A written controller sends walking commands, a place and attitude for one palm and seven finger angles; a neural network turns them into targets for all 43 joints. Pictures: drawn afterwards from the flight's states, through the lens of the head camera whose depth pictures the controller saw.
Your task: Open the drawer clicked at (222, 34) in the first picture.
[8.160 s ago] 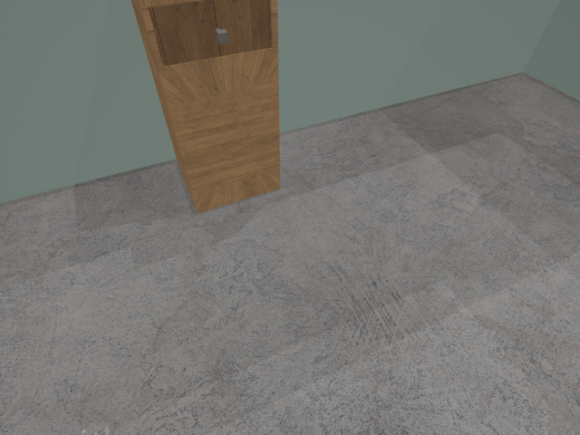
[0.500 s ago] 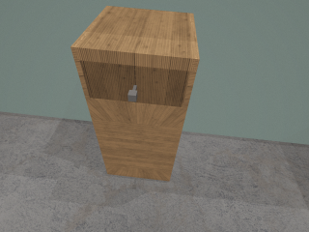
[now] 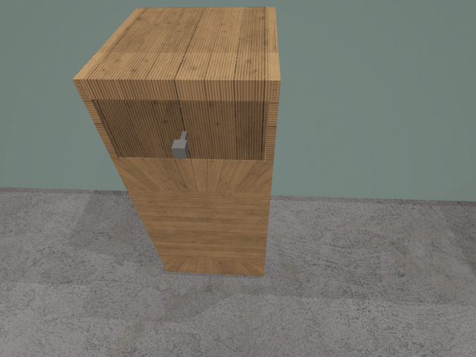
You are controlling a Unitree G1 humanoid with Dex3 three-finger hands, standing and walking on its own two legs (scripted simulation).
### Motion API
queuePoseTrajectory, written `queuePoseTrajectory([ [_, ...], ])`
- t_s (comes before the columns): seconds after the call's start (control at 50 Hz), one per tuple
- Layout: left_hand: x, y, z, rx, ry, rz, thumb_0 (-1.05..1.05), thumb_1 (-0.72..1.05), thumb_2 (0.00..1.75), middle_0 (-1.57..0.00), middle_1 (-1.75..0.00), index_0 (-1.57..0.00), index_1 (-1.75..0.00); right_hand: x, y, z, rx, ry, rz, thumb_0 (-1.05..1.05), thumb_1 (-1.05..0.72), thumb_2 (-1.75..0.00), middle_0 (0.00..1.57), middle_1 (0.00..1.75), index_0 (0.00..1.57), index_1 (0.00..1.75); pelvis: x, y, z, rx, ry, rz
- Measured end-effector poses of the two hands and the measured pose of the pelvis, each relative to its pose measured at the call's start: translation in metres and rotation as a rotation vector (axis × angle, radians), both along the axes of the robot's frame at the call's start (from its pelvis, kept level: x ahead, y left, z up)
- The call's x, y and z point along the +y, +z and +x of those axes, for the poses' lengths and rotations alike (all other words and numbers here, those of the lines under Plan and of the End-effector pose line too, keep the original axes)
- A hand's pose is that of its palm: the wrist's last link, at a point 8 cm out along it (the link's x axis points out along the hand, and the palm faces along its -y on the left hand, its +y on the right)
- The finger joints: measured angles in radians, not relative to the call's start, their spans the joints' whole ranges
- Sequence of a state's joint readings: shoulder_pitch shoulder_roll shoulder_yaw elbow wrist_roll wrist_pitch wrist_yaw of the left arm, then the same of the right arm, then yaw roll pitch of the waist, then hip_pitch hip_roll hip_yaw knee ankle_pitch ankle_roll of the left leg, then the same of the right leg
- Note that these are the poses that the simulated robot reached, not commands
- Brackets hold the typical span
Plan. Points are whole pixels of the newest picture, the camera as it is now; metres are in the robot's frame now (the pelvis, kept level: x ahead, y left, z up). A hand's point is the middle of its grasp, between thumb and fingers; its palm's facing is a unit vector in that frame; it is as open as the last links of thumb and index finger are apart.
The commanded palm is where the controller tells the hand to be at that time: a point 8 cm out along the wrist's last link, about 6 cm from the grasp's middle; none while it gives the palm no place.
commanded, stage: look again from close up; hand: left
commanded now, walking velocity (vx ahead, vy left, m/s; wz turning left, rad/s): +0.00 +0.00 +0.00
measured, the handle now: (182, 143) +0.56 +0.16 +0.04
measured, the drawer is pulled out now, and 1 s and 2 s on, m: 0.00 0.00 0.00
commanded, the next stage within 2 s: raise the hand with hooked fingers in 0.38 s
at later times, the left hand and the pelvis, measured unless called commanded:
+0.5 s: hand out of the picture +0.00 +0.16 -0.17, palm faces +0.05 -0.98 -0.19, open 7.3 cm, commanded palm +0.10 +0.21 -0.06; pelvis +0.00 -0.01 +0.00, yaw +0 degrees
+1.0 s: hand (107, 352) +0.14 +0.22 -0.04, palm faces +0.01 -0.12 -0.99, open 9.1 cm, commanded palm +0.15 +0.23 +0.03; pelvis -0.06 +0.00 -0.03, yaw +0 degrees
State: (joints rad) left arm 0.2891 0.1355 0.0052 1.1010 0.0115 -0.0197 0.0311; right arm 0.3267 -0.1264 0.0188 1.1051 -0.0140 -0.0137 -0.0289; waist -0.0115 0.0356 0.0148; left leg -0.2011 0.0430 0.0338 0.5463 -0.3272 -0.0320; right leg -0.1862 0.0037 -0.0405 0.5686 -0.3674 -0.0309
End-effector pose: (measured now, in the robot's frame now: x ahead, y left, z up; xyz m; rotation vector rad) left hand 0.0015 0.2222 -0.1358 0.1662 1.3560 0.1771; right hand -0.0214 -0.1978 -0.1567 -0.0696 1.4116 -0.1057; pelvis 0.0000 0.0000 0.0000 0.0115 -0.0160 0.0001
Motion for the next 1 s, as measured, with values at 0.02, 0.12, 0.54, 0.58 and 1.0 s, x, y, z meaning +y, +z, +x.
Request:
queuePoseTrajectory([
  [0.02, 0.0, 0.001, 0.002, -0.005, 0.001, 0.003, 0.02, 0.93, 0.89, -0.2, -0.3, -0.2, -0.3, -0.001, 0.0, 0.002, 0.0, 0.001, -0.001, 0.01, -0.92, -0.9, 0.2, 0.3, 0.2, 0.3, -0.001, 0.0, 0.001, 0.0, 0.0, 0.001],
  [0.12, -0.001, 0.001, 0.008, -0.014, 0.003, 0.007, 0.01, 0.92, 0.89, -0.2, -0.3, -0.2, -0.3, -0.01, 0.002, 0.01, -0.008, 0.002, -0.018, 0.01, -0.92, -0.9, 0.2, 0.3, 0.2, 0.3, -0.004, 0.001, 0.005, -0.003, -0.001, 0.004],
  [0.54, -0.004, 0.014, 0.01, -0.076, -0.095, 0.039, 0.03, 0.94, 0.89, -0.2, -0.3, -0.2, -0.3, -0.033, 0.016, 0.037, -0.131, 0.021, -0.103, 0.01, -0.92, -0.9, 0.2, 0.3, 0.2, 0.3, -0.004, 0.003, 0.0, -0.001, -0.029, -0.005],
  [0.58, 0.012, 0.049, 0.043, -0.281, -0.173, 0.175, 0.04, 0.95, 0.89, -0.2, -0.31, -0.21, -0.31, -0.038, 0.022, 0.055, -0.288, -0.01, -0.137, 0.01, -0.93, -0.9, 0.2, 0.3, 0.21, 0.3, -0.001, 0.001, -0.004, 0.011, -0.023, 0.007],
  [1.0, 0.002, 0.151, 0.121, -0.846, -0.967, 1.095, 0.0, 0.49, 0.72, -0.24, -0.57, -0.25, -0.56, -0.004, 0.074, 0.201, -0.747, 0.275, -0.093, 0.01, -0.91, -0.9, 0.2, 0.3, 0.2, 0.3, 0.004, -0.03, -0.063, 0.101, -0.002, 0.014],
])
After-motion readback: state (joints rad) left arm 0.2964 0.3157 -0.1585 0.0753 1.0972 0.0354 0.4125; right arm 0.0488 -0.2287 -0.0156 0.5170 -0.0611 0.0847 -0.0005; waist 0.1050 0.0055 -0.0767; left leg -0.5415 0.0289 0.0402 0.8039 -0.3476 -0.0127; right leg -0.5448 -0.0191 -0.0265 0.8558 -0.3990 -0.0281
